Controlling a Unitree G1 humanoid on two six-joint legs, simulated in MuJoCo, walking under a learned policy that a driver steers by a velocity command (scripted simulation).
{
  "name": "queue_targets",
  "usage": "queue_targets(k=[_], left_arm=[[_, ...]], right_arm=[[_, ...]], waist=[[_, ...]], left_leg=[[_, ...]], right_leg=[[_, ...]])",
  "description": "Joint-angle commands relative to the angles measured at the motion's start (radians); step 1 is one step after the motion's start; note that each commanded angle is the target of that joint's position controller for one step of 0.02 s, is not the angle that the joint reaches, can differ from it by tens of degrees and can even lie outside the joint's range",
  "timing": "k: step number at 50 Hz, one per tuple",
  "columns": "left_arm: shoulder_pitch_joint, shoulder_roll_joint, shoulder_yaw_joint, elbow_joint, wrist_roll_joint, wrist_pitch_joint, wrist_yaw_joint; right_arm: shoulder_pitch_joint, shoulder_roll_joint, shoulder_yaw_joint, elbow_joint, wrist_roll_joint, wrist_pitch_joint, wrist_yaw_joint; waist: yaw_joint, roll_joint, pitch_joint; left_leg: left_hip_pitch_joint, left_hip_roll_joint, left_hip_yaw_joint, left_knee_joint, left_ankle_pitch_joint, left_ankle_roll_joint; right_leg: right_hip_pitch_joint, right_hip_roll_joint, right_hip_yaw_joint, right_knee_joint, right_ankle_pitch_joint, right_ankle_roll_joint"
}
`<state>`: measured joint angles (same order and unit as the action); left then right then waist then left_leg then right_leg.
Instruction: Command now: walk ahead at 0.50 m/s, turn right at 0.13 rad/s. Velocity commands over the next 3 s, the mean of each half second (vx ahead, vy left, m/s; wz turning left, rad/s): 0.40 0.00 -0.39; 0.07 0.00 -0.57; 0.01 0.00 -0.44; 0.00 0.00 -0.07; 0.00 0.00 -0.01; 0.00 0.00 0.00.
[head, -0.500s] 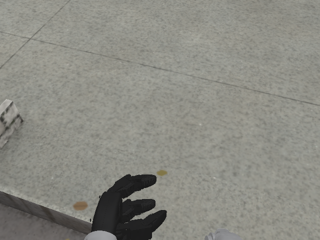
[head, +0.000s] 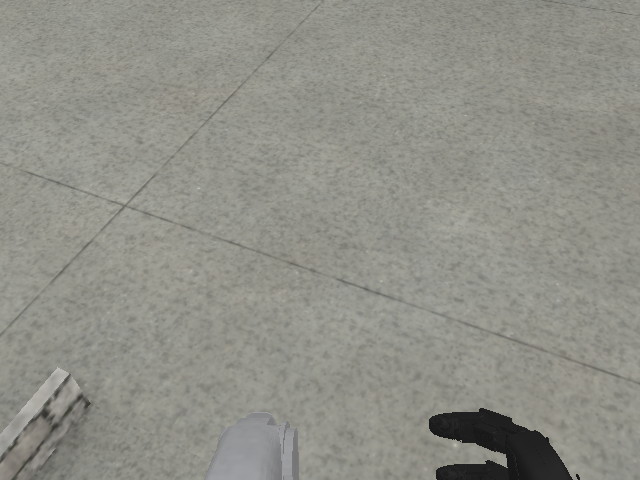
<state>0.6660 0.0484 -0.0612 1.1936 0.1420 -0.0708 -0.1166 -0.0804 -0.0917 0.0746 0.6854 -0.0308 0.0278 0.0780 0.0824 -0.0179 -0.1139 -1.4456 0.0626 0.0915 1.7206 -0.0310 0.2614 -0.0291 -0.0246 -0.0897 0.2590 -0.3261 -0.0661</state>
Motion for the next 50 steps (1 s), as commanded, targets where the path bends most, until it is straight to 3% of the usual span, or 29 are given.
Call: queue_targets(k=[1, 3, 5, 6, 7, 8, 9, 10, 12, 13, 15, 16, 20, 22, 25, 27, 29, 30, 31, 32, 33, 34, 35, 36, 38, 40, 41, 44, 50], left_arm=[[-0.058, 0.157, 0.000, -0.067, -0.059, -0.053, -0.011], [0.039, 0.280, 0.027, -0.055, -0.085, -0.071, 0.004], [-0.012, 0.369, 0.083, -0.063, -0.065, -0.059, -0.001], [0.025, 0.267, 0.075, -0.087, -0.016, -0.075, 0.005], [0.080, 0.146, 0.043, -0.118, 0.008, -0.074, -0.011], [-0.038, 0.160, 0.076, -0.108, -0.086, -0.050, -0.025], [-0.118, 0.150, 0.090, -0.122, -0.102, -0.057, -0.021], [-0.181, 0.129, 0.091, -0.144, -0.089, -0.064, -0.001], [-0.317, 0.122, 0.078, -0.212, -0.063, -0.038, 0.028], [-0.358, 0.080, 0.067, -0.234, -0.062, -0.019, 0.030], [-0.410, 0.043, 0.066, -0.266, -0.086, -0.011, 0.024], [-0.412, 0.057, 0.071, -0.271, -0.091, -0.022, 0.027], [-0.593, 0.177, 0.099, -0.345, -0.097, -0.052, 0.007], [-0.646, 0.176, 0.099, -0.351, -0.116, -0.038, -0.001], [-0.653, 0.202, 0.111, -0.338, -0.119, -0.024, 0.009], [-0.623, 0.229, 0.127, -0.322, -0.103, -0.025, 0.032], [-0.585, 0.297, 0.152, -0.311, -0.115, -0.052, 0.061], [-0.551, 0.353, 0.171, -0.308, -0.109, -0.065, 0.089], [-0.458, 0.423, 0.186, -0.322, -0.092, -0.058, 0.114], [-0.338, 0.448, 0.187, -0.303, -0.103, -0.047, 0.127], [-0.318, 0.446, 0.207, -0.280, -0.098, -0.055, 0.133], [-0.399, 0.438, 0.217, -0.293, -0.117, -0.061, 0.140], [-0.490, 0.377, 0.205, -0.312, -0.134, -0.053, 0.144], [-0.569, 0.348, 0.195, -0.338, -0.151, -0.048, 0.142], [-0.579, 0.324, 0.187, -0.364, -0.144, -0.034, 0.127], [-0.573, 0.331, 0.191, -0.393, -0.130, -0.047, 0.111], [-0.598, 0.368, 0.198, -0.429, -0.160, 0.009, 0.132], [-0.526, 0.377, 0.198, -0.471, -0.140, 0.071, 0.163], [-0.541, 0.347, 0.191, -0.531, -0.149, 0.109, 0.181]], right_arm=[[-0.256, -0.054, -0.010, -0.130, -0.023, 0.009, 0.028], [-0.259, -0.106, -0.031, -0.104, -0.029, 0.002, 0.019], [-0.087, -0.118, -0.039, -0.050, -0.026, -0.021, 0.006], [0.207, -0.178, -0.055, 0.036, -0.021, -0.038, -0.011], [0.501, -0.244, -0.066, 0.136, -0.011, -0.053, -0.020], [0.690, -0.273, -0.093, 0.228, -0.043, -0.063, -0.022], [0.568, -0.287, -0.100, 0.257, -0.031, -0.110, -0.030], [0.417, -0.246, -0.099, 0.266, -0.015, -0.132, -0.037], [0.273, -0.082, -0.063, 0.299, -0.016, -0.132, -0.042], [0.222, -0.004, -0.045, 0.304, -0.020, -0.130, -0.043], [0.159, -0.002, -0.056, 0.274, -0.015, -0.149, -0.056], [0.102, -0.028, -0.061, 0.247, -0.008, -0.163, -0.065], [0.120, -0.204, -0.100, 0.212, -0.043, -0.194, -0.108], [0.232, -0.255, -0.120, 0.235, -0.014, -0.199, -0.108], [0.279, -0.289, -0.150, 0.236, -0.013, -0.206, -0.083], [0.282, -0.272, -0.159, 0.231, -0.011, -0.192, -0.076], [0.272, -0.254, -0.160, 0.224, -0.003, -0.175, -0.079], [0.332, -0.218, -0.154, 0.220, 0.003, -0.164, -0.074], [0.499, -0.136, -0.133, 0.202, -0.011, -0.158, -0.088], [0.474, -0.138, -0.116, 0.159, -0.021, -0.154, -0.085], [0.273, -0.202, -0.131, 0.117, 0.002, -0.133, -0.069], [0.208, -0.228, -0.142, 0.095, -0.007, -0.122, -0.072], [0.248, -0.265, -0.162, 0.109, -0.035, -0.118, -0.084], [0.258, -0.235, -0.159, 0.111, -0.053, -0.127, -0.094], [0.221, -0.186, -0.146, 0.086, -0.041, -0.131, -0.100], [0.266, -0.186, -0.147, 0.103, -0.012, -0.119, -0.094], [0.157, -0.251, -0.175, 0.064, 0.076, -0.094, -0.148], [0.181, -0.208, -0.160, 0.052, 0.043, -0.062, -0.184], [0.249, -0.227, -0.159, 0.070, 0.032, -0.058, -0.163]], waist=[[-0.103, -0.125, 0.041], [-0.091, -0.186, 0.024], [-0.162, -0.227, -0.055], [-0.208, -0.051, -0.338], [-0.238, 0.226, -0.533], [-0.320, 0.271, -0.374], [-0.248, 0.124, -0.128], [-0.180, 0.071, -0.057], [-0.081, -0.068, -0.065], [-0.024, -0.075, -0.035], [0.034, -0.011, 0.017], [0.051, 0.038, 0.030], [-0.004, 0.031, -0.008], [-0.044, 0.093, 0.014], [-0.050, 0.104, 0.051], [-0.037, 0.108, 0.059], [-0.012, 0.058, 0.026], [-0.039, -0.017, -0.084], [-0.098, -0.194, -0.329], [-0.054, -0.258, -0.467], [0.026, -0.108, -0.323], [0.005, -0.094, -0.208], [-0.050, -0.068, -0.139], [-0.101, -0.050, -0.031], [-0.126, -0.012, -0.041], [-0.128, -0.021, -0.073], [-0.104, 0.015, 0.027], [-0.083, -0.082, -0.058], [-0.083, -0.154, -0.073]], left_leg=[[0.617, -0.036, 0.113, -0.214, -0.057, -0.040], [0.627, -0.126, 0.153, -0.464, -0.355, -0.095], [0.778, -0.141, 0.086, -0.679, -0.343, -0.079], [1.320, -0.018, -0.163, -0.630, 0.147, 0.050], [1.721, 0.207, -0.704, -0.989, 0.066, 0.222], [1.549, 0.294, -0.991, -1.210, -0.087, 0.237], [1.298, 0.275, -0.870, -1.218, -0.320, 0.121], [1.167, 0.268, -0.713, -1.194, -0.278, 0.108], [1.108, 0.264, -0.480, -1.223, -0.131, 0.042], [1.048, 0.239, -0.393, -1.259, -0.014, 0.007], [0.987, 0.213, -0.190, -1.330, 0.218, -0.042], [0.944, 0.188, -0.099, -1.392, 0.244, -0.049], [1.047, 0.074, 0.148, -1.494, 0.344, -0.137], [1.188, 0.098, 0.158, -1.500, 0.535, -0.144], [1.439, 0.175, 0.137, -1.469, 0.650, -0.134], [1.533, 0.204, 0.132, -1.412, 0.669, -0.142], [1.551, 0.162, 0.159, -1.283, 0.642, -0.180], [1.520, 0.103, 0.168, -1.153, 0.473, -0.235], [1.265, 0.015, 0.162, -0.907, 0.002, -0.364], [1.017, -0.111, 0.074, -0.700, -0.674, -0.428], [0.854, -0.104, -0.085, -0.521, -0.720, -0.386], [0.795, -0.057, -0.144, -0.443, -0.686, -0.355], [0.858, -0.012, -0.167, -0.469, -0.627, -0.332], [0.912, 0.002, -0.163, -0.551, -0.565, -0.312], [0.999, -0.014, -0.154, -0.584, -0.478, -0.307], [0.990, -0.029, -0.160, -0.555, -0.400, -0.328], [0.856, -0.029, -0.158, -0.667, -0.393, -0.315], [0.898, -0.061, -0.169, -0.780, -0.331, -0.316], [1.049, -0.101, -0.161, -0.983, -0.276, -0.315]], right_leg=[[-0.431, -0.180, 0.060, -0.170, 0.970, -0.164], [-0.115, -0.218, 0.093, -0.047, 1.433, -0.152], [0.089, -0.267, 0.095, 0.140, 1.801, -0.111], [-0.174, -0.220, 0.151, 0.473, 1.593, -0.045], [-0.556, -0.016, 0.225, 0.776, 0.631, -0.027], [-0.718, 0.105, 0.334, 1.405, 0.202, -0.012], [-0.876, 0.052, 0.391, 1.646, 0.289, -0.031], [-0.916, 0.027, 0.343, 1.726, 0.252, -0.040], [-0.958, -0.022, 0.291, 1.699, 0.255, -0.078], [-0.948, -0.044, 0.275, 1.652, 0.235, -0.101], [-0.904, -0.085, 0.237, 1.551, 0.104, -0.099], [-0.855, -0.087, 0.218, 1.493, 0.062, -0.088], [-0.686, -0.101, 0.098, 0.908, 0.280, -0.007], [-0.628, -0.063, 0.065, 0.676, 0.280, 0.027], [-0.648, -0.041, 0.070, 0.428, 0.363, 0.037], [-0.608, -0.015, 0.073, 0.322, 0.374, 0.026], [-0.451, 0.052, 0.046, 0.172, 0.503, -0.035], [-0.258, 0.035, 0.097, 0.182, 0.842, -0.114], [0.183, -0.147, 0.328, 0.279, 1.180, -0.351], [0.430, -0.324, 0.681, 0.172, 1.162, -0.501], [0.383, -0.296, 0.657, 0.132, 0.998, -0.387], [0.224, -0.240, 0.558, 0.112, 0.782, -0.287], [0.031, -0.184, 0.501, 0.064, 0.572, -0.237], [-0.174, -0.144, 0.466, 0.008, 0.468, -0.231], [-0.293, -0.131, 0.485, -0.043, 0.394, -0.239], [-0.306, -0.126, 0.480, -0.038, 0.334, -0.232], [-0.309, -0.113, 0.481, 0.019, 0.318, -0.197], [-0.324, -0.096, 0.533, 0.029, 0.148, -0.164], [-0.347, -0.058, 0.582, 0.046, 0.017, -0.094]])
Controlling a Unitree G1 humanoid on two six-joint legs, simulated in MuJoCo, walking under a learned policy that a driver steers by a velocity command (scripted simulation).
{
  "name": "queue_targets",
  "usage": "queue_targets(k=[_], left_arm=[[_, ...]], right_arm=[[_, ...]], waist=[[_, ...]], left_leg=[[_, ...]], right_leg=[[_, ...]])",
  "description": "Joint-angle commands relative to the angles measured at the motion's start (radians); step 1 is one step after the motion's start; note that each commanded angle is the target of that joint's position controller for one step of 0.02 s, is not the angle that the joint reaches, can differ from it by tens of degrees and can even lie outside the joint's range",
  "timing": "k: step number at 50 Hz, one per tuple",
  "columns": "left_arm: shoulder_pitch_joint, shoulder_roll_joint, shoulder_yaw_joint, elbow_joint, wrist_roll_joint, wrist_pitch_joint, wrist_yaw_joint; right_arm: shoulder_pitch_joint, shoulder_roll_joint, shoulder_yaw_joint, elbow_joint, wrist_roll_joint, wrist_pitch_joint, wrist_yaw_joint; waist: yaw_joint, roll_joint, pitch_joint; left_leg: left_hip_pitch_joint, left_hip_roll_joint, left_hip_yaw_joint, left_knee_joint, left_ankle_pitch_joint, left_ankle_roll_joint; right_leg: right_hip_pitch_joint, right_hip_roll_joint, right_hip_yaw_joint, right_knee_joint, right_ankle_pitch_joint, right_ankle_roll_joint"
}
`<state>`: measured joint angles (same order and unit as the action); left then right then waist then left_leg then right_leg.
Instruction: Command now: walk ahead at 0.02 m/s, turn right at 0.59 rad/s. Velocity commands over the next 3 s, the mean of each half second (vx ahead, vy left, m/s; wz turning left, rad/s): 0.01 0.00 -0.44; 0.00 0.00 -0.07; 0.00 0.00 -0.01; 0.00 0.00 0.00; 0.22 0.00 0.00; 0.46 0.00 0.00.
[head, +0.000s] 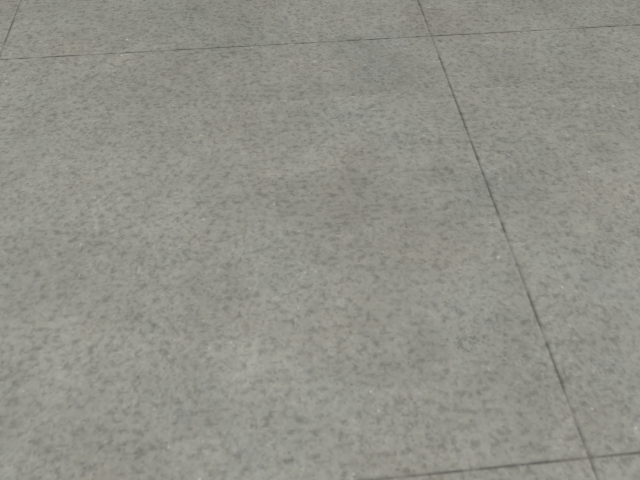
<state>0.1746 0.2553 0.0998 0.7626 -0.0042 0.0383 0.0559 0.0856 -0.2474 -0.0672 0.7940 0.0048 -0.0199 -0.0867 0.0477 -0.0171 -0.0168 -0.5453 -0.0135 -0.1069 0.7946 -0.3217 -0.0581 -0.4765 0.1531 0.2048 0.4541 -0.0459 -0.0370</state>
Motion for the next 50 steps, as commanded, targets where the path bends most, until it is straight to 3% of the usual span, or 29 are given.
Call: queue_targets(k=[1, 2, 3, 4, 5, 6, 8, 9, 11, 12, 14, 16, 19, 22, 23, 24, 25, 26, 27, 29, 33, 35, 36, 38, 39, 40, 41, 45, 50], left_arm=[[-0.055, 0.135, 0.029, -0.100, -0.014, 0.000, 0.008], [-0.051, 0.122, 0.027, -0.104, -0.020, 0.002, 0.007], [-0.024, 0.090, 0.022, -0.109, -0.024, 0.005, 0.010], [0.013, 0.031, 0.009, -0.133, -0.029, -0.008, 0.007], [-0.022, 0.102, 0.025, -0.155, -0.004, -0.037, -0.007], [-0.031, 0.165, 0.042, -0.146, -0.020, -0.039, -0.016], [0.047, 0.152, 0.041, -0.104, -0.020, -0.004, -0.016], [0.054, 0.129, 0.034, -0.109, -0.018, 0.009, -0.016], [0.002, 0.098, 0.015, -0.150, -0.012, 0.019, -0.009], [-0.041, 0.075, -0.001, -0.179, -0.008, 0.018, -0.009], [-0.108, 0.048, -0.020, -0.221, -0.004, 0.011, -0.013], [-0.095, 0.012, -0.042, -0.227, -0.007, 0.004, -0.025], [-0.081, 0.043, -0.037, -0.221, -0.016, -0.002, -0.040], [0.028, 0.066, -0.025, -0.176, -0.014, -0.010, -0.048], [0.051, 0.102, -0.017, -0.180, -0.011, -0.012, -0.047], [0.034, 0.174, -0.009, -0.187, 0.013, -0.007, -0.041], [0.047, 0.085, -0.032, -0.187, 0.028, -0.019, -0.050], [0.013, 0.048, -0.047, -0.187, 0.040, -0.036, -0.053], [-0.025, 0.045, -0.047, -0.186, 0.040, -0.047, -0.049], [-0.072, 0.051, -0.047, -0.189, 0.021, -0.061, -0.041], [-0.075, 0.018, -0.058, -0.168, 0.019, -0.056, -0.042], [-0.067, 0.007, -0.061, -0.151, 0.004, -0.049, -0.042], [-0.052, 0.004, -0.062, -0.137, -0.008, -0.049, -0.044], [0.012, 0.002, -0.061, -0.115, 0.001, -0.059, -0.049], [0.028, 0.012, -0.055, -0.116, 0.009, -0.058, -0.052], [-0.020, 0.029, -0.051, -0.116, 0.010, -0.052, -0.046], [-0.052, 0.027, -0.048, -0.121, 0.002, -0.046, -0.038], [-0.039, -0.009, -0.053, -0.098, -0.002, -0.029, -0.029], [-0.029, -0.004, -0.048, -0.070, -0.005, -0.038, -0.032]], right_arm=[[0.096, -0.069, -0.018, -0.038, -0.003, -0.015, 0.010], [0.138, -0.076, -0.023, -0.024, -0.004, -0.017, 0.018], [0.188, -0.135, -0.044, -0.020, -0.010, -0.014, 0.024], [0.132, -0.232, -0.059, -0.055, -0.038, 0.001, 0.021], [0.095, -0.206, -0.059, -0.093, -0.079, 0.002, 0.018], [0.029, -0.140, -0.043, -0.139, -0.076, 0.005, 0.006], [-0.073, -0.086, -0.023, -0.168, -0.022, 0.007, 0.002], [-0.070, -0.086, -0.017, -0.171, -0.013, 0.007, 0.000], [0.000, -0.068, -0.008, -0.163, -0.024, 0.009, -0.006], [0.053, -0.075, -0.010, -0.153, -0.012, 0.012, -0.014], [0.109, -0.107, -0.020, -0.146, -0.015, 0.014, -0.022], [0.091, -0.131, -0.027, -0.155, -0.009, 0.024, -0.019], [0.126, -0.161, -0.038, -0.145, 0.013, 0.028, 0.000], [0.170, -0.150, -0.032, -0.107, 0.023, 0.028, 0.016], [0.193, -0.115, -0.024, -0.100, 0.011, 0.020, 0.024], [0.182, -0.016, 0.012, -0.140, -0.034, 0.002, 0.037], [0.077, -0.065, 0.004, -0.160, -0.039, -0.004, 0.031], [0.043, -0.089, -0.005, -0.158, -0.024, 0.000, 0.035], [0.057, -0.074, -0.004, -0.135, -0.017, 0.006, 0.037], [0.105, -0.090, -0.013, -0.101, -0.028, 0.020, 0.034], [0.148, -0.046, 0.006, -0.065, -0.014, 0.021, 0.034], [0.157, -0.037, 0.015, -0.055, -0.012, 0.018, 0.037], [0.170, -0.039, 0.019, -0.045, -0.018, 0.015, 0.039], [0.169, -0.129, 0.006, -0.050, -0.031, 0.013, 0.040], [0.162, -0.156, -0.005, -0.037, -0.014, 0.014, 0.041], [0.159, -0.109, 0.001, -0.029, -0.007, 0.013, 0.046], [0.158, -0.079, 0.008, -0.021, -0.014, 0.010, 0.045], [0.160, -0.053, 0.017, -0.003, -0.020, -0.001, 0.034], [0.173, -0.050, 0.018, 0.008, -0.016, -0.009, 0.025]], waist=[[-0.068, -0.144, -0.147], [-0.088, -0.144, -0.137], [-0.093, -0.052, -0.134], [-0.028, 0.256, -0.104], [-0.041, 0.355, -0.104], [-0.027, 0.236, -0.097], [0.017, 0.119, -0.053], [0.011, 0.120, -0.028], [-0.030, 0.113, -0.009], [-0.059, 0.119, 0.002], [-0.093, 0.150, -0.023], [-0.089, 0.177, -0.069], [-0.108, 0.213, -0.040], [-0.053, 0.173, -0.028], [-0.059, 0.086, -0.062], [-0.101, -0.223, -0.106], [-0.019, -0.239, -0.122], [-0.028, -0.188, -0.083], [-0.047, -0.168, -0.073], [-0.067, -0.133, -0.061], [-0.075, -0.116, -0.070], [-0.083, -0.115, -0.056], [-0.093, -0.096, -0.044], [-0.046, 0.005, -0.025], [-0.024, 0.100, -0.007], [-0.056, 0.093, 0.015], [-0.061, 0.073, 0.026], [-0.061, 0.049, 0.037], [-0.063, 0.022, 0.034]], left_leg=[[0.202, -0.035, 0.058, -0.167, 0.044, 0.016], [0.298, -0.028, 0.071, -0.288, 0.091, 0.033], [0.419, 0.112, -0.035, -0.385, 0.093, 0.075], [0.466, 0.367, -0.321, -0.465, 0.257, 0.206], [0.374, 0.488, -0.524, -0.525, 0.260, 0.328], [0.326, 0.415, -0.399, -0.512, 0.204, 0.312], [0.250, 0.251, -0.147, -0.486, 0.127, 0.201], [0.224, 0.228, -0.091, -0.492, 0.144, 0.201], [0.253, 0.203, -0.034, -0.497, 0.181, 0.219], [0.313, 0.214, -0.030, -0.499, 0.184, 0.233], [0.413, 0.249, -0.053, -0.491, 0.193, 0.259], [0.407, 0.256, -0.023, -0.479, 0.187, 0.272], [0.353, 0.276, -0.033, -0.472, 0.170, 0.282], [0.283, 0.242, 0.004, -0.376, 0.325, 0.223], [0.202, 0.187, 0.068, -0.260, 0.256, 0.154], [0.031, 0.079, 0.182, -0.142, -0.058, 0.052], [0.038, 0.071, 0.112, -0.074, -0.222, 0.015], [0.044, 0.085, 0.078, 0.000, -0.213, 0.005], [0.040, 0.088, 0.065, 0.032, -0.190, -0.003], [0.068, 0.097, 0.047, 0.082, -0.138, -0.027], [0.200, 0.083, 0.073, -0.013, -0.087, -0.042], [0.266, 0.073, 0.090, -0.188, 0.009, -0.033], [0.330, 0.071, 0.090, -0.310, 0.166, -0.020], [0.405, 0.115, 0.036, -0.325, 0.388, 0.012], [0.374, 0.100, 0.064, -0.299, 0.293, 0.046], [0.306, 0.077, 0.068, -0.323, 0.163, 0.063], [0.276, 0.071, 0.068, -0.345, 0.109, 0.063], [0.286, 0.063, 0.073, -0.362, 0.097, 0.054], [0.286, 0.059, 0.067, -0.364, 0.081, 0.061]], right_leg=[[0.076, -0.211, 0.267, -0.123, -0.255, -0.108], [0.036, -0.171, 0.248, -0.090, -0.276, -0.082], [-0.069, -0.103, 0.170, 0.066, -0.417, -0.043], [-0.264, 0.064, -0.050, 0.366, -0.556, 0.005], [-0.347, -0.012, -0.036, 0.607, -0.565, 0.047], [-0.294, -0.042, -0.028, 0.761, -0.476, 0.051], [-0.220, -0.066, -0.084, 0.895, -0.337, 0.075], [-0.208, -0.071, -0.108, 0.954, -0.303, 0.091], [-0.226, -0.082, -0.137, 0.925, -0.248, 0.112], [-0.259, -0.094, -0.133, 0.831, -0.230, 0.122], [-0.250, -0.131, -0.128, 0.659, -0.258, 0.135], [-0.105, -0.157, -0.179, 0.495, -0.358, 0.143], [0.054, -0.158, -0.243, 0.288, -0.417, 0.105], [0.279, -0.124, -0.263, -0.068, -0.135, 0.020], [0.412, -0.207, -0.139, -0.091, 0.001, -0.012], [0.473, -0.421, 0.094, -0.059, 0.251, -0.126], [0.372, -0.501, 0.163, -0.118, 0.190, -0.246], [0.349, -0.469, 0.132, -0.138, 0.139, -0.244], [0.349, -0.426, 0.087, -0.128, 0.112, -0.213], [0.322, -0.398, 0.037, -0.103, 0.223, -0.184], [0.283, -0.348, -0.037, -0.061, 0.299, -0.180], [0.277, -0.328, -0.037, -0.038, 0.210, -0.164], [0.254, -0.306, -0.044, -0.031, 0.134, -0.135], [0.196, -0.234, -0.074, -0.008, -0.076, -0.063], [0.184, -0.194, -0.113, -0.021, -0.133, -0.040], [0.214, -0.169, -0.150, -0.004, -0.179, -0.021], [0.225, -0.169, -0.159, 0.009, -0.209, -0.016], [0.214, -0.172, -0.161, 0.006, -0.216, -0.014], [0.228, -0.174, -0.164, 0.015, -0.194, 0.001]])
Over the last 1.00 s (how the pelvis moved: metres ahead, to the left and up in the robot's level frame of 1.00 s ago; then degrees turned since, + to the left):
0.40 -0.03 0.14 -30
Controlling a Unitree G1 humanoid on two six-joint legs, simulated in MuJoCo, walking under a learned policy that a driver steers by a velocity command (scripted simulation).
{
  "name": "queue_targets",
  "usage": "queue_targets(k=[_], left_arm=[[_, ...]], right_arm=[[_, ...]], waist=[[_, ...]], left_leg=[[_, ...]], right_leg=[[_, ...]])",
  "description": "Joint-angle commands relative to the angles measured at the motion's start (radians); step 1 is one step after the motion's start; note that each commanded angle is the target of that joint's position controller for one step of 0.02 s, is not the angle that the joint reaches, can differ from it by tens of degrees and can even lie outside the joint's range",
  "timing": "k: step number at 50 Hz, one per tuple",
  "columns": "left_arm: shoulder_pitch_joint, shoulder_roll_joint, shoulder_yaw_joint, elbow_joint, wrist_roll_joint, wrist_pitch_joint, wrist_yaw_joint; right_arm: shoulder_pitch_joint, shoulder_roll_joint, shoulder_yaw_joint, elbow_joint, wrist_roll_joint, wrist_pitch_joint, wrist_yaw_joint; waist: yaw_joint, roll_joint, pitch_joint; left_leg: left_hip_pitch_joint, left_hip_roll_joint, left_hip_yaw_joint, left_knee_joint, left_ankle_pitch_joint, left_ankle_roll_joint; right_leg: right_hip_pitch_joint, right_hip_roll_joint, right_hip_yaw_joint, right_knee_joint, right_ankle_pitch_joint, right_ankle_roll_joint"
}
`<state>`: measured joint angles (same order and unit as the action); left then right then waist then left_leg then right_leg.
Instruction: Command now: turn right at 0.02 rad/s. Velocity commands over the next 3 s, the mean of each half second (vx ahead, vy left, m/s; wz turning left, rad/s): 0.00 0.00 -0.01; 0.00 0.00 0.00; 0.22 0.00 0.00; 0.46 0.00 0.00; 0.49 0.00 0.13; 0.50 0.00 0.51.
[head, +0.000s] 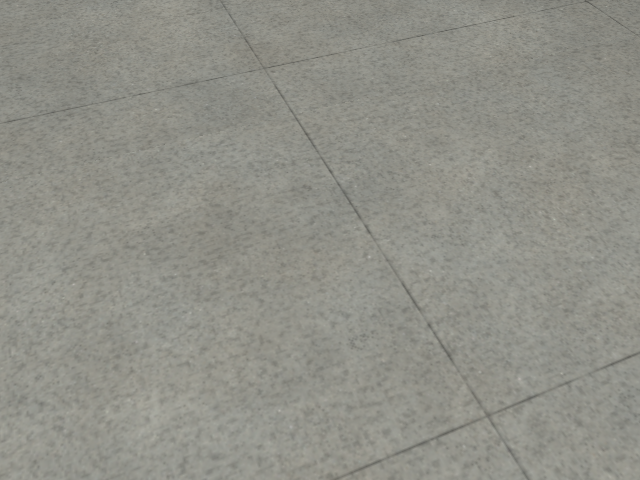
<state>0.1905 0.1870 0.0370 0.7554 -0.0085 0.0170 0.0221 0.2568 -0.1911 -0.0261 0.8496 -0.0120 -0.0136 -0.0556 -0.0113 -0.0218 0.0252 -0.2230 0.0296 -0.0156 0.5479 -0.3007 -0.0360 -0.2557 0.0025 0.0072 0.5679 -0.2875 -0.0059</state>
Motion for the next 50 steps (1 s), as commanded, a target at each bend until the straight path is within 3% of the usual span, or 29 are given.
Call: queue_targets(k=[1, 20, 21, 35, 50], left_arm=[[-0.039, 0.065, 0.016, -0.055, -0.001, -0.017, 0.003], [0.019, 0.063, 0.017, 0.073, -0.012, -0.016, 0.013], [0.031, 0.070, 0.018, 0.078, -0.008, -0.018, 0.013], [0.088, 0.066, 0.015, 0.178, -0.011, -0.014, 0.019], [0.123, 0.075, 0.006, 0.234, -0.009, -0.010, 0.020]], right_arm=[[0.006, -0.103, -0.023, -0.044, 0.001, -0.016, -0.006], [0.083, -0.058, -0.014, 0.067, 0.003, -0.019, -0.005], [0.080, -0.073, -0.018, 0.072, 0.004, -0.019, -0.008], [0.106, -0.059, -0.008, 0.160, 0.004, -0.008, -0.009], [0.126, -0.063, 0.003, 0.216, 0.008, -0.009, -0.007]], waist=[[-0.003, 0.022, -0.006], [0.001, 0.016, 0.008], [0.007, 0.017, 0.007], [0.003, 0.012, 0.015], [0.003, 0.018, 0.023]], left_leg=[[-0.037, 0.014, -0.024, -0.118, 0.059, 0.039], [-0.007, -0.001, -0.009, -0.130, 0.127, 0.022], [-0.014, -0.005, -0.006, -0.128, 0.121, 0.025], [0.030, 0.000, 0.001, -0.162, 0.166, 0.014], [0.025, -0.002, 0.009, -0.176, 0.174, 0.006]], right_leg=[[0.008, -0.024, 0.033, -0.099, 0.047, -0.029], [0.033, -0.038, 0.036, -0.126, 0.128, -0.039], [0.045, -0.040, 0.037, -0.128, 0.135, -0.039], [0.059, -0.043, 0.032, -0.168, 0.208, -0.051], [0.072, -0.041, 0.030, -0.179, 0.229, -0.056]])
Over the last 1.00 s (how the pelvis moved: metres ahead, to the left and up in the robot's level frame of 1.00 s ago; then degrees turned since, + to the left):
-0.03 0.01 0.00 -14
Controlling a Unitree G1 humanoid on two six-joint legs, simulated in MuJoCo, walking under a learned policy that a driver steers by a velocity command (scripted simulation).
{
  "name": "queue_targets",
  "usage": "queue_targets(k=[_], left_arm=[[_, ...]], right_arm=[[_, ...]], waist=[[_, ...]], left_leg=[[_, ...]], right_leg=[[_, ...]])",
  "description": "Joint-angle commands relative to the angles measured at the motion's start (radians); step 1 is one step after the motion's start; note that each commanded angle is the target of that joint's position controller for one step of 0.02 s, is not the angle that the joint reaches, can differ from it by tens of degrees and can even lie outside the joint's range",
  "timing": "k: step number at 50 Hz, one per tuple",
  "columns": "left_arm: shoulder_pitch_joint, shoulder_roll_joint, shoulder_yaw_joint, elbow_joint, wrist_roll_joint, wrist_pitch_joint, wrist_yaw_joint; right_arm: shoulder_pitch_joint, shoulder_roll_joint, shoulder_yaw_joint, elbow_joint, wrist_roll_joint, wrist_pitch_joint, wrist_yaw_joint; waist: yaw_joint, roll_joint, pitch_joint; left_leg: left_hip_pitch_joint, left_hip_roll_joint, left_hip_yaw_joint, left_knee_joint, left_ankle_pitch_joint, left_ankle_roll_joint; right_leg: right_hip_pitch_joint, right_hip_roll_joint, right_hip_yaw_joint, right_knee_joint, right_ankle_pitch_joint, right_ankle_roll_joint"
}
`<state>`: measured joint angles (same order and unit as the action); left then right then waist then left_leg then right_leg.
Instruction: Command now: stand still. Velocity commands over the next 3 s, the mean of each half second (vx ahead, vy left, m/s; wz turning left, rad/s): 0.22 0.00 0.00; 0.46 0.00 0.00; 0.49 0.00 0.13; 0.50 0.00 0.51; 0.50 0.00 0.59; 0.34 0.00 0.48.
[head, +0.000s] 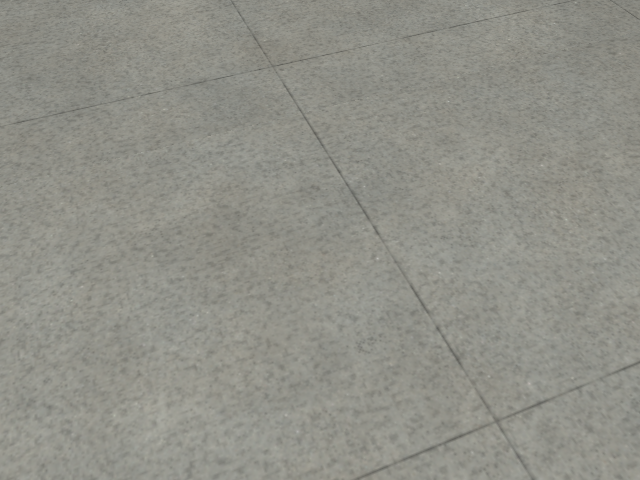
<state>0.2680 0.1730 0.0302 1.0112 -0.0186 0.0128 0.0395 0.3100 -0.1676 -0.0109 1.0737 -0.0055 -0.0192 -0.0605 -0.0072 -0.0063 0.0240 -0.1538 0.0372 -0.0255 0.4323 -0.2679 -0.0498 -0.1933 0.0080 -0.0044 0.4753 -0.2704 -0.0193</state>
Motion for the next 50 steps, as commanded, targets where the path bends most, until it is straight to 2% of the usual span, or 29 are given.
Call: queue_targets(k=[1, 5, 6, 7, 8, 10, 11, 13, 15, 16, 17, 18, 19, 20, 22, 23, 27, 29, 32, 34, 36, 37, 38, 39, 40, 41, 43, 46, 50], left_arm=[[0.047, 0.089, 0.012, -0.020, 0.001, -0.005, 0.003], [0.070, 0.089, 0.011, -0.003, -0.001, -0.002, 0.004], [0.060, 0.133, 0.031, -0.010, 0.052, -0.025, -0.082], [0.066, 0.201, 0.062, -0.008, 0.062, -0.042, -0.117], [0.096, 0.206, 0.072, -0.001, 0.061, -0.061, -0.122], [0.163, 0.170, 0.073, 0.014, 0.048, -0.089, -0.078], [0.118, 0.144, 0.064, -0.012, 0.044, -0.098, -0.051], [-0.081, 0.157, 0.065, -0.104, 0.042, -0.102, -0.019], [-0.055, 0.161, 0.070, -0.094, 0.054, -0.070, -0.017], [-0.029, 0.124, 0.065, -0.090, 0.078, -0.066, -0.022], [-0.126, 0.049, 0.051, -0.154, 0.100, -0.080, -0.037], [-0.203, 0.041, 0.052, -0.181, 0.094, -0.107, -0.038], [-0.146, 0.125, 0.065, -0.174, -0.098, -0.112, -0.020], [-0.088, 0.122, 0.058, -0.146, -0.101, -0.119, -0.022], [-0.095, 0.108, 0.058, -0.141, -0.055, -0.118, -0.035], [-0.143, 0.071, 0.049, -0.167, -0.050, -0.114, -0.047], [-0.267, 0.052, 0.028, -0.231, -0.012, -0.107, -0.073], [-0.331, 0.071, 0.028, -0.262, -0.015, -0.097, -0.075], [-0.365, 0.115, 0.033, -0.286, -0.026, -0.097, -0.073], [-0.320, 0.141, 0.049, -0.297, -0.019, -0.104, -0.077], [0.018, 0.238, 0.102, -0.193, -0.018, -0.092, -0.068], [0.208, 0.329, 0.126, -0.144, -0.007, -0.081, -0.050], [0.219, 0.360, 0.115, -0.130, 0.019, -0.087, -0.063], [0.156, 0.244, 0.083, -0.134, 0.012, -0.096, -0.069], [0.071, 0.192, 0.067, -0.136, 0.006, -0.105, -0.070], [-0.026, 0.173, 0.055, -0.153, 0.007, -0.113, -0.077], [-0.098, 0.128, 0.041, -0.141, 0.026, -0.126, -0.083], [-0.062, 0.137, 0.037, -0.098, 0.019, -0.136, -0.072], [0.025, 0.193, 0.045, -0.068, 0.020, -0.128, -0.042]], right_arm=[[0.074, -0.085, -0.012, -0.006, 0.001, -0.003, -0.002], [0.095, -0.077, -0.008, 0.010, 0.004, -0.002, -0.002], [0.077, -0.155, -0.039, -0.026, 0.010, 0.001, 0.082], [0.054, -0.182, -0.060, -0.040, -0.008, 0.005, 0.117], [0.066, -0.142, -0.063, -0.046, -0.025, 0.004, 0.126], [0.022, -0.068, -0.061, -0.079, -0.053, -0.024, 0.092], [-0.028, -0.053, -0.060, -0.111, -0.051, -0.049, 0.070], [-0.004, -0.047, -0.060, -0.137, -0.037, -0.085, 0.054], [0.111, -0.071, -0.066, -0.093, -0.039, -0.105, 0.061], [0.211, -0.077, -0.066, -0.070, -0.048, -0.112, 0.067], [0.393, -0.145, -0.077, -0.030, -0.064, -0.120, 0.064], [0.446, -0.167, -0.070, -0.026, -0.079, -0.130, 0.065], [0.353, -0.248, -0.105, -0.011, 0.055, -0.101, 0.038], [0.319, -0.214, -0.090, -0.039, 0.057, -0.090, 0.034], [0.244, -0.139, -0.061, -0.051, 0.024, -0.070, 0.038], [0.230, -0.100, -0.046, -0.047, 0.016, -0.062, 0.041], [0.170, -0.145, -0.043, -0.070, 0.017, -0.072, 0.037], [0.187, -0.187, -0.052, -0.067, 0.021, -0.084, 0.033], [0.214, -0.193, -0.055, -0.055, 0.032, -0.084, 0.039], [0.223, -0.218, -0.060, -0.050, 0.026, -0.069, 0.040], [0.197, -0.218, -0.060, -0.068, 0.012, -0.050, 0.038], [0.178, -0.173, -0.041, -0.103, -0.001, -0.050, 0.039], [0.333, 0.019, 0.007, -0.111, 0.016, -0.078, 0.046], [0.236, -0.087, -0.019, -0.111, 0.044, -0.107, 0.053], [0.137, -0.143, -0.036, -0.152, 0.065, -0.119, 0.054], [0.076, -0.159, -0.038, -0.169, 0.053, -0.127, 0.046], [0.090, -0.117, -0.046, -0.167, 0.035, -0.106, 0.038], [0.084, -0.106, -0.053, -0.178, 0.035, -0.065, 0.035], [-0.093, -0.134, -0.061, -0.238, 0.011, -0.061, 0.043]], waist=[[-0.001, 0.000, 0.025], [0.001, -0.006, 0.002], [0.010, -0.026, 0.085], [0.014, -0.071, 0.152], [0.015, -0.094, 0.146], [0.042, -0.126, 0.122], [0.038, -0.121, 0.100], [-0.034, -0.109, 0.070], [-0.060, -0.064, 0.047], [-0.080, -0.003, 0.021], [-0.151, 0.209, 0.016], [-0.192, 0.196, 0.129], [-0.090, 0.089, 0.160], [-0.074, 0.061, 0.095], [-0.051, 0.069, 0.095], [-0.051, 0.089, 0.106], [-0.054, 0.079, 0.159], [-0.060, 0.106, 0.169], [-0.045, 0.134, 0.175], [0.011, 0.147, 0.107], [0.174, 0.155, -0.124], [0.227, -0.002, -0.249], [0.106, -0.297, -0.421], [0.130, -0.221, -0.326], [0.104, -0.165, -0.178], [0.063, -0.031, -0.123], [-0.012, -0.026, -0.082], [-0.044, -0.056, -0.005], [-0.015, -0.019, 0.047]], left_leg=[[-0.045, -0.010, 0.019, -0.061, 0.142, 0.020], [-0.042, -0.029, 0.042, -0.045, 0.050, 0.025], [-0.090, -0.036, 0.036, -0.106, -0.182, 0.035], [-0.125, -0.049, 0.052, -0.070, -0.296, 0.049], [-0.140, -0.045, 0.053, -0.019, -0.324, 0.061], [-0.216, -0.027, 0.052, 0.083, -0.197, 0.078], [-0.187, -0.013, 0.032, 0.099, -0.128, 0.100], [0.015, -0.025, 0.057, -0.026, -0.088, 0.154], [0.223, -0.027, 0.069, -0.158, 0.060, 0.162], [0.306, 0.043, -0.030, -0.162, 0.039, 0.196], [0.454, 0.267, -0.401, -0.248, 0.001, 0.359], [0.516, 0.406, -0.543, -0.346, -0.033, 0.426], [0.532, 0.348, -0.404, -0.263, 0.176, 0.324], [0.516, 0.317, -0.339, -0.250, 0.228, 0.277], [0.397, 0.269, -0.223, -0.295, 0.224, 0.242], [0.328, 0.245, -0.188, -0.324, 0.221, 0.238], [0.084, 0.162, -0.043, -0.372, 0.218, 0.215], [0.012, 0.172, -0.026, -0.421, 0.225, 0.218], [0.161, 0.208, -0.009, -0.370, 0.298, 0.205], [0.233, 0.235, 0.000, -0.234, 0.680, 0.199], [0.114, 0.170, 0.073, 0.146, 0.883, 0.140], [-0.152, 0.085, 0.092, 0.500, 0.535, 0.103], [-0.403, -0.101, -0.022, 0.837, -0.269, 0.060], [-0.498, -0.059, -0.133, 0.988, -0.273, 0.084], [-0.577, -0.004, -0.094, 1.024, -0.190, 0.106], [-0.525, 0.058, -0.079, 0.971, -0.074, 0.118], [-0.410, 0.125, -0.080, 0.888, 0.024, 0.127], [-0.430, 0.144, -0.059, 0.806, 0.025, 0.112], [-0.616, 0.155, -0.045, 0.614, 0.214, 0.064]], right_leg=[[0.010, -0.046, 0.040, -0.086, 0.213, -0.042], [0.026, -0.034, 0.030, -0.090, 0.079, -0.046], [-0.032, -0.058, 0.074, -0.220, -0.252, -0.043], [-0.069, -0.091, 0.122, -0.267, -0.438, -0.075], [-0.060, -0.148, 0.190, -0.302, -0.530, -0.109], [0.052, -0.304, 0.381, -0.339, -0.531, -0.206], [0.034, -0.338, 0.419, -0.356, -0.462, -0.236], [-0.080, -0.273, 0.317, -0.371, -0.356, -0.234], [-0.120, -0.193, 0.216, -0.276, -0.272, -0.220], [-0.166, -0.122, 0.142, -0.115, -0.199, -0.181], [-0.411, 0.031, 0.033, 0.208, -0.206, -0.099], [-0.666, 0.042, 0.180, 0.384, -0.271, -0.115], [-0.776, -0.044, 0.047, 0.607, -0.234, -0.078], [-0.750, -0.080, 0.048, 0.678, -0.162, -0.080], [-0.718, -0.134, 0.016, 0.691, -0.061, -0.053], [-0.691, -0.142, -0.006, 0.665, -0.046, -0.039], [-0.526, -0.117, -0.042, 0.389, 0.176, 0.018], [-0.394, -0.084, -0.066, 0.261, 0.261, 0.016], [-0.413, -0.070, -0.048, 0.134, 0.246, -0.034], [-0.304, -0.019, -0.073, 0.095, 0.212, -0.084], [0.158, 0.030, -0.091, 0.131, 0.193, -0.131], [0.462, -0.178, 0.171, 0.109, 0.064, -0.183], [0.621, -0.413, 0.730, -0.143, -0.245, -0.334], [0.519, -0.376, 0.794, -0.251, -0.259, -0.293], [0.385, -0.355, 0.615, -0.235, -0.175, -0.248], [0.220, -0.326, 0.485, -0.249, -0.046, -0.220], [0.020, -0.258, 0.309, -0.301, 0.075, -0.194], [-0.080, -0.232, 0.204, -0.372, 0.099, -0.219], [-0.020, -0.238, 0.161, -0.411, 0.147, -0.235]])
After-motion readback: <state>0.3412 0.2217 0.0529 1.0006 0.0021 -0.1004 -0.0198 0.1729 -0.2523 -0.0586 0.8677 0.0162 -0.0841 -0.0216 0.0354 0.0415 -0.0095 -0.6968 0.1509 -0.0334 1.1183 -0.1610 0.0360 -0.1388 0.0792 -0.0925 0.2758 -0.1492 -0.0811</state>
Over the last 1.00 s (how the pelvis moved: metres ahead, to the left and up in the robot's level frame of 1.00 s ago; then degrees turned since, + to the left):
0.02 -0.01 0.01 1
